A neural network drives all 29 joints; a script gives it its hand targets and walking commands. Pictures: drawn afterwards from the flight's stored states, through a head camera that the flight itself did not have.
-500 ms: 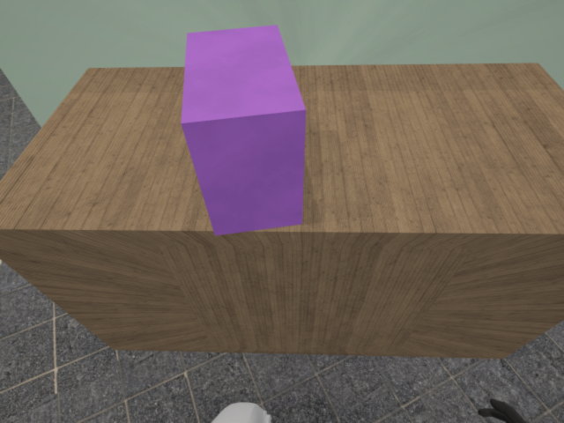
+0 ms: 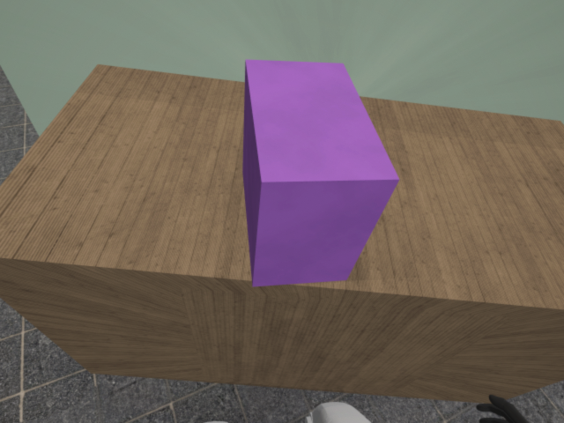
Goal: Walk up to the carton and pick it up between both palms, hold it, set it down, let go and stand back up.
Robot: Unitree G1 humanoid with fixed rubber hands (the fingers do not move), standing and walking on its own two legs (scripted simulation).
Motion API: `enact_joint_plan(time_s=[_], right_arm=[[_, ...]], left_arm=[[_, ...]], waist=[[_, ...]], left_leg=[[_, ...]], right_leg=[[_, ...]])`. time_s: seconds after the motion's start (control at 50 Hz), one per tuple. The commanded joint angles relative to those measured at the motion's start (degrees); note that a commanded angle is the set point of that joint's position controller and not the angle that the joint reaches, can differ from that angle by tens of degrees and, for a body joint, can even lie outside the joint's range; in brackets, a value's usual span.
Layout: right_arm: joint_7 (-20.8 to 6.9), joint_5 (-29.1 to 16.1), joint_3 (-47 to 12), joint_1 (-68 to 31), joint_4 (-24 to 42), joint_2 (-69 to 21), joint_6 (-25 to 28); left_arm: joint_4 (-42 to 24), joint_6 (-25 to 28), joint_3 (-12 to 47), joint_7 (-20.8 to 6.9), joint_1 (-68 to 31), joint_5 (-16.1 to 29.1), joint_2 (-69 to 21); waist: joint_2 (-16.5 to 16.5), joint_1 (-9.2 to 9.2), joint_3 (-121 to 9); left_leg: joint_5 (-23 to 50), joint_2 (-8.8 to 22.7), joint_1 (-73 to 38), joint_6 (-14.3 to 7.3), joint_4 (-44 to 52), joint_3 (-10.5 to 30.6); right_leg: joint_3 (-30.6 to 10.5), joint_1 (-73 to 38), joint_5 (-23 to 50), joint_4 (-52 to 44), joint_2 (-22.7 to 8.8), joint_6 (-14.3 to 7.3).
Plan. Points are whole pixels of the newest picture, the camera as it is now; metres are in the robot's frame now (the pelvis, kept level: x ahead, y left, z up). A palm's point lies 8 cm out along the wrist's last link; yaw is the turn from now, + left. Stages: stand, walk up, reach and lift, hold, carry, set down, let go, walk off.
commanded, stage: walk up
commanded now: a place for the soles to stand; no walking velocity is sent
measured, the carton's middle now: (298, 174) +0.47 -0.01 +0.07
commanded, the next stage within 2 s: none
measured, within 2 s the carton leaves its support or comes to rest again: neither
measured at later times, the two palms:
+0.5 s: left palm out of the picture +0.12 +0.26 -0.09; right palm out of the picture +0.04 -0.37 -0.13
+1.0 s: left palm out of the picture +0.08 +0.29 -0.11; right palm out of the picture +0.03 -0.37 -0.09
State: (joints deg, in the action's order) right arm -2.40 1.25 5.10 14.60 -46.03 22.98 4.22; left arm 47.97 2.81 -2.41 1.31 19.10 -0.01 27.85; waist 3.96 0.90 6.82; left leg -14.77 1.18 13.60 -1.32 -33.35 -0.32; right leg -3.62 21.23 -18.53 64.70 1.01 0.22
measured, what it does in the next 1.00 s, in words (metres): steps on the spot: right foot, then left foot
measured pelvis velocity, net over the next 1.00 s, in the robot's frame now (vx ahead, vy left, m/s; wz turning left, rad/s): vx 0.00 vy -0.03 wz -0.08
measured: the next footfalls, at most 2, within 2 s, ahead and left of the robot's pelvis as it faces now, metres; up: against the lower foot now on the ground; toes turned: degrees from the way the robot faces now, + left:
right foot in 0.22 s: +0.14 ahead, -0.15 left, +0.00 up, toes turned +1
left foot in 0.58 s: +0.09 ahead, +0.07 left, +0.00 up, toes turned -2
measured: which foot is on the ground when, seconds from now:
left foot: down 0.00-0.24, up 0.26-0.56, down 0.58-1.00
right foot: up 0.00-0.20, down 0.22-0.66, up 0.68-0.98, down 1.00-1.00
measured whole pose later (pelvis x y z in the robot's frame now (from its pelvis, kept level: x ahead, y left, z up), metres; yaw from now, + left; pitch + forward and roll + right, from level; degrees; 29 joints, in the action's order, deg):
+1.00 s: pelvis +0.00 -0.03 +0.00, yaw -5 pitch -2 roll -1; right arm -1.3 1.2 5.0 13.7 -52.6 22.9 0.6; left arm 48.9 2.2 -2.4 1.1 15.5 0.0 25.1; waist 1.5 1.0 5.6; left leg -16.9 1.4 15.7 -2.4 -34.9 -3.2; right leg -3.8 17.4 -23.3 36.6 3.4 -1.9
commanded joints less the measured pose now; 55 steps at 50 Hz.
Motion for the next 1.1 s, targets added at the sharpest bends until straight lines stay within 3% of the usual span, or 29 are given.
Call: enact_joint_plan(time_s=[0.0, 0.06, 0.1, 0.14, 0.16, 0.18, 0.2, 0.22, 0.24, 0.26, 0.32, 0.42, 0.48, 0.54, 0.56, 0.58, 0.6, 0.62, 0.64, 0.68, 0.72, 0.82, 0.86, 0.9, 0.94, 0.98, 1.0, 1.04, 1.08], right_arm=[[1.89, -0.64, 3.66, 3.44, 2.84, 12.71, -0.38], [2.27, -0.44, 3.35, 3.08, 3.22, 13.52, -0.78], [2.13, -0.97, 2.86, -1.58, 4.30, 13.30, -1.43], [2.19, -1.54, 1.67, -4.52, 4.18, 11.23, -2.23], [2.24, -2.12, 0.84, -4.51, 4.83, 8.31, -2.53], [2.32, -2.91, 0.20, -3.55, 5.03, 6.18, -3.22], [2.91, -2.72, 0.47, -2.85, 3.83, 7.20, -4.46], [2.79, -2.64, 1.77, -2.16, 2.69, 9.81, -5.21], [2.62, -2.43, 2.53, -0.34, 1.22, 11.40, -5.61], [2.46, -2.00, 2.81, -0.23, 0.51, 12.25, -5.95], [1.86, -1.70, 2.57, -0.59, -0.66, 11.01, -6.08], [1.83, -0.52, 2.48, 2.46, -3.36, 11.49, -5.97], [1.79, -0.39, 2.43, 2.35, -4.67, 10.43, -5.28], [1.91, -0.14, 2.59, 5.49, -7.14, 9.61, -4.14], [2.20, 0.63, 2.83, 5.17, -7.32, 10.50, -4.05], [2.47, 1.01, 3.36, 4.69, -6.50, 13.01, -3.80], [2.44, 0.61, 3.59, -1.34, -4.23, 16.76, -3.59], [2.41, 0.98, 3.37, -8.07, -2.58, 16.79, -3.04], [2.53, 0.97, 2.95, -11.72, -1.80, 15.47, -2.56], [2.73, 0.89, 2.44, -9.73, -2.55, 13.22, -1.50], [2.55, 0.92, 2.50, -8.96, -2.66, 13.09, -1.51], [1.73, 1.22, 3.70, -0.49, -2.39, 14.48, -2.37], [1.24, 1.13, 4.38, 0.48, -1.57, 15.68, -2.78], [1.03, 0.13, 3.66, -2.52, -0.93, 14.49, -3.43], [1.11, -1.05, 1.77, -5.29, -0.17, 10.66, -3.61], [1.38, -1.59, 0.64, -6.15, 0.92, 7.20, -4.11], [1.95, -1.58, 1.28, -5.60, -0.68, 9.28, -4.80], [1.54, -1.00, 2.35, -1.53, -2.34, 11.25, -5.45], [1.25, -0.93, 2.35, -2.60, -2.79, 11.22, -5.12]], left_arm=[[-4.04, 0.63, -2.03, -0.39, -0.24, -0.06, 5.97], [-5.20, 1.76, -1.76, -0.15, -1.84, -0.01, 5.91], [-3.28, 2.51, -1.69, -0.13, 1.84, -0.43, 4.90], [0.79, 2.81, -2.14, 0.42, 7.70, -0.60, 4.40], [0.71, 2.96, -3.15, 0.83, 7.31, -1.16, 8.56], [-0.61, 2.84, -3.66, 0.93, 4.07, -1.69, 11.07], [-2.19, 2.46, -3.17, 0.96, -0.18, -1.78, 11.43], [-3.60, 1.62, -3.18, 0.88, -4.77, -1.95, 11.32], [-3.55, 1.04, -3.40, 0.98, -6.81, -2.08, 12.81], [-3.69, 0.74, -3.95, 0.70, -8.45, -2.09, 12.47], [-3.19, 0.38, -3.97, 0.52, -6.21, -1.91, 9.80], [-2.04, -0.13, -3.87, 0.30, -7.27, -1.49, 8.48], [-1.51, -0.63, -3.88, -0.02, -8.32, -1.91, 9.36], [-2.38, -1.52, -2.63, -0.52, -12.77, -1.50, 8.02], [-2.39, -1.84, -1.99, -0.56, -12.84, -0.97, 6.01], [-2.63, -2.19, -1.40, -0.66, -11.83, -0.60, 4.35], [-1.43, -2.34, -1.84, -0.37, -10.88, -0.53, 4.88], [0.93, -2.69, -3.14, -0.25, -7.20, -0.74, 7.25], [2.40, -2.73, -3.57, -0.59, -3.13, -0.73, 7.68], [2.91, -2.70, -3.85, -1.30, -3.60, -0.90, 6.44], [2.68, -2.47, -3.66, -1.56, -3.09, -0.56, 5.93], [0.12, -0.42, -2.48, -1.03, -4.23, -1.43, 5.58], [-0.79, 0.54, -2.17, -0.89, -3.21, -1.55, 5.54], [0.54, 1.60, -1.86, -0.48, -0.24, -1.59, 4.86], [2.30, 2.43, -2.88, 0.48, 4.52, -1.57, 6.98], [1.25, 2.50, -4.01, 1.36, 2.93, -2.01, 11.47], [0.68, 2.15, -3.68, 1.34, 0.03, -2.06, 11.78], [-0.37, 2.00, -3.76, 1.11, -4.56, -2.43, 13.19], [-1.15, 2.01, -3.38, 0.61, -5.17, -2.29, 10.96]], waist=[[-16.51, -3.99, -3.46], [-16.55, -4.18, -6.13], [-16.80, -1.49, -7.41], [-14.49, 1.78, -8.45], [-5.99, 1.68, -7.82], [1.69, -0.51, -6.23], [-0.37, -1.82, -4.60], [-3.33, -2.46, -1.82], [0.12, -2.49, 1.17], [3.21, -2.52, 4.51], [6.25, -0.57, 3.12], [5.67, 0.38, -2.44], [4.73, 0.13, -3.41], [3.53, -3.41, -5.24], [-2.05, -3.39, -3.62], [-8.82, -3.25, -3.82], [-14.67, -2.51, -0.16], [-10.88, 0.26, 2.67], [-8.69, 2.45, 1.94], [-6.02, 0.91, 1.89], [-11.20, 0.30, -0.20], [-14.74, -3.81, -6.02], [-16.44, -3.30, -8.51], [-14.39, -0.53, -8.47], [-9.74, 2.35, -10.34], [-0.54, 0.82, -6.50], [-4.56, 0.11, -5.89], [-0.31, -1.79, 0.42], [0.32, -1.26, 3.34]], left_leg=[[29.45, 13.93, -15.16, -11.21, 8.31, 8.87], [37.24, 15.51, -17.26, -12.16, 3.47, 8.82], [36.24, 12.90, -11.70, -10.50, -0.47, 5.24], [27.59, 8.57, -4.58, -6.86, -8.28, 0.67], [12.64, 5.52, 3.19, -3.52, -13.92, 0.22], [-9.32, 0.35, 10.26, 0.15, -18.37, -1.96], [-18.46, 0.13, 10.42, 0.63, -20.40, 1.48], [-18.90, 0.76, 7.45, 0.37, -22.41, 3.45], [-20.36, 0.97, 5.38, -0.39, -21.39, 3.72], [-18.48, 1.52, 6.19, -0.22, -21.64, 3.16], [-13.84, 1.34, 9.12, 0.08, -20.79, 3.58], [-16.92, 0.50, 8.60, 0.22, -14.83, 4.33], [-18.83, 0.70, 4.23, -0.64, -6.87, 2.78], [-9.38, -0.21, -8.40, -2.10, 5.44, 0.46], [-11.57, 1.51, -8.61, -2.24, 8.43, 4.03], [-22.95, 8.62, -6.87, -4.16, 15.50, 16.78], [-36.78, 18.06, 3.39, -9.09, 25.61, 28.79], [-37.86, 21.69, 12.14, -11.39, 27.67, 29.63], [-32.32, 20.34, 14.28, -11.50, 25.52, 25.21], [-23.63, 15.01, 14.71, -8.72, 22.32, 18.27], [-20.10, 10.71, 8.19, -6.23, 20.32, 12.93], [-16.65, 13.09, -15.04, -9.94, 15.45, 16.32], [-9.84, 14.52, -18.30, -11.66, 12.26, 15.49], [0.70, 12.32, -11.86, -10.28, 5.84, 8.83], [10.46, 8.30, -2.63, -5.86, -4.82, 3.09], [-12.73, -0.71, 16.02, 0.45, -15.08, -0.06], [-16.93, -0.02, 14.30, 0.06, -16.43, 4.84], [-17.60, 1.77, 11.75, -0.92, -15.96, 5.86], [-15.50, 2.49, 9.88, -0.92, -14.04, 5.23]], right_leg=[[-0.51, 10.73, -5.45, -14.45, -2.56, 0.33], [0.76, 8.92, -6.98, -24.02, -3.89, 0.00], [3.13, 0.34, -2.19, -31.77, -2.48, -0.75], [3.63, -9.66, 13.16, -41.72, -0.36, -0.78], [-6.20, -12.57, 25.32, -40.71, -4.98, -1.42], [-22.18, -12.40, 28.17, -42.93, -13.23, -4.34], [-28.31, -7.10, 15.40, -46.39, -16.80, -8.00], [-27.40, 0.27, -1.57, -49.34, -16.22, -8.39], [-28.24, 7.37, -15.29, -52.32, -16.80, -9.01], [-27.65, 9.75, -24.82, -54.55, -15.38, -7.93], [-25.79, 5.17, -28.52, -54.80, -11.14, -5.38], [-26.42, -2.31, -26.59, -51.81, -11.59, -8.03], [-24.27, -0.79, -21.65, -50.29, -12.17, -9.62], [-17.22, 7.03, -19.61, -45.76, -9.45, -6.72], [-14.69, 10.51, -18.94, -40.66, -7.30, -4.98], [-11.22, 13.54, -17.92, -31.87, -2.75, -2.79], [-3.10, 10.64, -12.92, -16.32, 5.19, -0.77], [-2.74, 5.12, -9.23, -7.81, 3.49, -0.49], [-2.10, 0.37, -8.01, -6.10, 2.55, -0.26], [-1.23, -2.98, -4.99, -7.92, 2.58, -0.90], [-0.93, -0.69, -4.54, -11.89, 2.54, -0.84], [1.00, 8.78, -10.67, -23.94, 0.82, 0.22], [2.92, 8.48, -11.36, -29.04, -0.93, -0.46], [5.45, -1.08, -3.02, -39.40, -0.02, -0.81], [-1.79, -13.38, 8.09, -44.26, -1.73, -1.34], [-29.93, -18.39, 14.60, -47.73, -15.76, -5.19], [-30.58, -14.56, 7.29, -48.40, -17.44, -7.57], [-31.50, -3.23, -15.56, -52.08, -17.63, -9.22], [-27.90, 0.34, -19.97, -53.00, -15.02, -9.19]])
